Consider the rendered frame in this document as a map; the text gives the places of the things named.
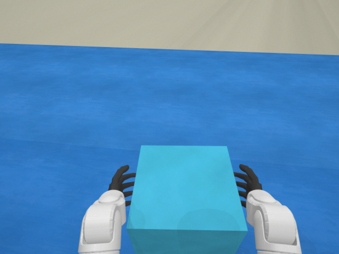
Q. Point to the robot left hand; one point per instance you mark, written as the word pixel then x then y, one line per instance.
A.
pixel 118 179

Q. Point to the carton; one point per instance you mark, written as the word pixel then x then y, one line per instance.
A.
pixel 185 201

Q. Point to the robot right hand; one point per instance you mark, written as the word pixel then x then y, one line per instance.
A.
pixel 250 178

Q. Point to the right robot forearm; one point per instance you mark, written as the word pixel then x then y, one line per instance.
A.
pixel 274 225

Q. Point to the left robot forearm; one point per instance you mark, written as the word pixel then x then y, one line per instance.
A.
pixel 101 225

